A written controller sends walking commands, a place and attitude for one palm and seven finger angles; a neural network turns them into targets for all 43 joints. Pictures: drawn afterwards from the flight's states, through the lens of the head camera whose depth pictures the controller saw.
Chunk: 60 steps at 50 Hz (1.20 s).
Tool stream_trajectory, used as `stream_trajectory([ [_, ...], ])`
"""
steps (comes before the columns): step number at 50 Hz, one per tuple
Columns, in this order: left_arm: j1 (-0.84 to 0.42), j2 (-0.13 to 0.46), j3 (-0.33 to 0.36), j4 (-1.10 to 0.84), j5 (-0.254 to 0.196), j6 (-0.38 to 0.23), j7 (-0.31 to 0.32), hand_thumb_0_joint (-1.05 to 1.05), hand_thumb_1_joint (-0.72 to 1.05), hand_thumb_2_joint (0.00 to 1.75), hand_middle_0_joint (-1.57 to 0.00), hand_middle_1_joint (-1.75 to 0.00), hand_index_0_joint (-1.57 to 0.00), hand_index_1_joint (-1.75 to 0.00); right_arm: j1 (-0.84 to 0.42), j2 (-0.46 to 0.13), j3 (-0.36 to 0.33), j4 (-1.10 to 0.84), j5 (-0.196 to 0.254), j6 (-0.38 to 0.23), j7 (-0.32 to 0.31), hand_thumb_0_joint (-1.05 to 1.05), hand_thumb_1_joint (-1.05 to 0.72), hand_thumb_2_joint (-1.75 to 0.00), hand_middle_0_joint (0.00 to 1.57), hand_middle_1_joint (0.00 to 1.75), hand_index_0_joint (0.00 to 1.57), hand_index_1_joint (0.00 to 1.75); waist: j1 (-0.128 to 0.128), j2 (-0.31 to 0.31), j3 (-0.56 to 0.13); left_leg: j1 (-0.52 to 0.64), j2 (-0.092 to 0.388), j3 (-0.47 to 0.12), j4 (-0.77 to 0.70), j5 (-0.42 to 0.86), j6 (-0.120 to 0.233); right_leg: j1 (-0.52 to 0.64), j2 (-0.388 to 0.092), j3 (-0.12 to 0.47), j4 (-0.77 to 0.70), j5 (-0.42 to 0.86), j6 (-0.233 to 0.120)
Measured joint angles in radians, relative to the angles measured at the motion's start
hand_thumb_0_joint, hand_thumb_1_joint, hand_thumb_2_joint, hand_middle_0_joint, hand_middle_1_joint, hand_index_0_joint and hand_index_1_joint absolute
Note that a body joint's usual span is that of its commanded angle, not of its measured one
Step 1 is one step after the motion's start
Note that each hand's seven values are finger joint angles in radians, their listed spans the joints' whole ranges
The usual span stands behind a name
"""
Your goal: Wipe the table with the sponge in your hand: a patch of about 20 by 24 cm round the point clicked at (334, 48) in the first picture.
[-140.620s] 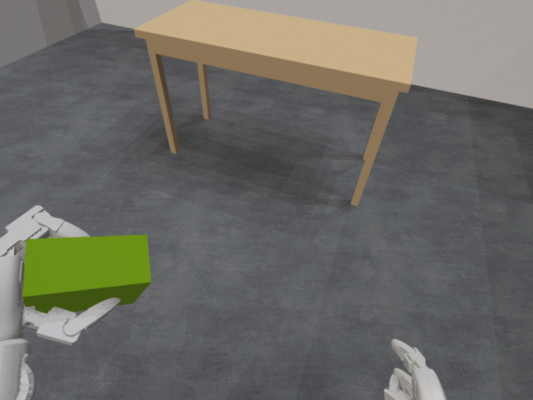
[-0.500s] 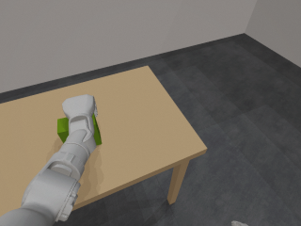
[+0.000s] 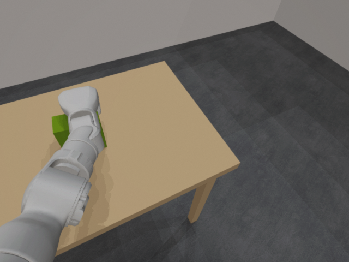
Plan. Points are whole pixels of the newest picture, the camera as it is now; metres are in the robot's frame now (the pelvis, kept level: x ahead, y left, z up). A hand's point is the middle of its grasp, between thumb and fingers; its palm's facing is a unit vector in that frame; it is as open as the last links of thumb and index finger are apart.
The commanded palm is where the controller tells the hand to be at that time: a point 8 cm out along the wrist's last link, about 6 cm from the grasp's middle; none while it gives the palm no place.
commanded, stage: wipe forward along the middle lane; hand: left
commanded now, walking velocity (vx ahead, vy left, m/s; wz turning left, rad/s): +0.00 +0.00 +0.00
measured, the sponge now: (83, 137) +0.44 +0.24 -0.01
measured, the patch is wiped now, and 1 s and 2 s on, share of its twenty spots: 1.00 1.00 1.00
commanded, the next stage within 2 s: slide back across to the first lane in 0.24 s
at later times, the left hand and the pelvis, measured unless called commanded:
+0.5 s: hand (81, 107) +0.50 +0.24 +0.04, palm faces -0.10 -0.03 -1.00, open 9.8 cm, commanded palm +0.48 +0.23 +0.08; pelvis +0.01 +0.01 -0.01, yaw -2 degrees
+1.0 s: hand (54, 117) +0.47 +0.30 +0.05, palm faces -0.10 -0.04 -0.99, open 9.8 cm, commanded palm +0.45 +0.29 +0.09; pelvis +0.03 +0.02 +0.00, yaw +0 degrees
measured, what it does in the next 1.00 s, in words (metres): stands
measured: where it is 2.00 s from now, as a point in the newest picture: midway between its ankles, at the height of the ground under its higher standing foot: outside the picture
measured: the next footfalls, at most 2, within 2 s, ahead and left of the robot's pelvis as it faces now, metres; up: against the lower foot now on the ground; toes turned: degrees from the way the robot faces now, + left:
none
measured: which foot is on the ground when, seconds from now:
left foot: down 0.00-1.00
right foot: down 0.00-1.00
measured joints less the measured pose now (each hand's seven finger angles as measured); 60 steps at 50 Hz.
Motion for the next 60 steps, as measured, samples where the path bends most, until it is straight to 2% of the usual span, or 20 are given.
stream_trajectory([
  [20, -0.116, 0.083, 0.047, 0.099, 0.031, -0.009, -0.015, -0.01, -0.59, 1.04, -0.86, -1.45, -0.86, -1.47, 0.069, -0.01, -0.008, 0.009, -0.014, -0.023, 0.021, 0.01, -0.9, -0.9, 0.2, 0.3, 0.2, 0.3, -0.048, 0.006, -0.012, -0.097, 0.01, 0.008, 0.059, -0.028, 0.011, -0.088, 0.009, 0.006, 0.032, -0.01, 0.01],
  [26, -0.051, 0.088, 0.087, 0.043, 0.019, -0.038, -0.015, -0.01, -0.58, 1.04, -0.85, -1.46, -0.85, -1.48, 0.092, -0.009, -0.015, 0.005, -0.014, -0.015, 0.024, 0.01, -0.9, -0.9, 0.2, 0.3, 0.2, 0.3, -0.036, 0.011, -0.024, -0.074, 0.013, 0.018, 0.048, -0.034, 0.014, -0.067, 0.012, 0.017, 0.018, -0.01, 0.013],
  [35, 0.026, 0.112, 0.105, 0.003, 0.039, -0.046, -0.028, -0.01, -0.56, 1.03, -0.83, -1.46, -0.83, -1.49, 0.082, -0.003, -0.008, -0.009, -0.008, -0.006, 0.027, 0.01, -0.9, -0.9, 0.2, 0.3, 0.2, 0.3, -0.023, 0.008, -0.02, -0.004, 0.006, 0.016, 0.012, -0.033, 0.017, 0.006, 0.006, 0.019, -0.02, -0.01, 0.015],
  [42, 0.082, 0.128, 0.072, -0.06, 0.028, -0.101, -0.062, -0.01, -0.55, 1.02, -0.82, -1.47, -0.82, -1.5, 0.063, -0.007, -0.015, -0.021, -0.003, -0.006, 0.017, 0.01, -0.9, -0.9, 0.2, 0.3, 0.2, 0.3, 0.009, 0.003, -0.009, 0.034, -0.005, 0.002, -0.006, -0.032, 0.019, 0.05, -0.003, 0.006, -0.039, -0.014, 0.016],
  [49, 0.139, 0.135, 0.103, -0.119, 0.028, -0.161, -0.068, -0.01, -0.55, 1.02, -0.82, -1.47, -0.82, -1.5, 0.032, -0.01, -0.016, -0.027, -0.005, 0.008, 0.01, 0.01, -0.9, -0.9, 0.2, 0.3, 0.2, 0.3, 0.028, -0.006, -0.009, 0.058, -0.008, 0.001, -0.015, -0.035, 0.02, 0.075, -0.006, 0.006, -0.048, -0.018, 0.016],
  [55, 0.14, 0.162, 0.118, -0.123, 0.056, -0.164, -0.074, -0.01, -0.55, 1.02, -0.83, -1.46, -0.82, -1.5, 0.013, -0.014, -0.011, -0.038, -0.005, 0.018, 0.009, 0.01, -0.9, -0.9, 0.2, 0.3, 0.2, 0.3, 0.026, -0.01, 0.002, 0.062, -0.011, -0.002, -0.017, -0.033, 0.02, 0.079, -0.009, 0.003, -0.048, -0.019, 0.016],
  [60, 0.154, 0.174, 0.096, -0.138, 0.038, -0.162, -0.08, -0.01, -0.55, 1.02, -0.82, -1.46, -0.82, -1.5, 0.026, -0.017, -0.017, -0.04, -0.002, 0.023, 0.008, 0.01, -0.9, -0.9, 0.2, 0.3, 0.2, 0.3, 0.036, -0.006, 0.004, 0.063, -0.012, -0.003, -0.021, -0.031, 0.021, 0.08, -0.01, 0.003, -0.054, -0.016, 0.018],
])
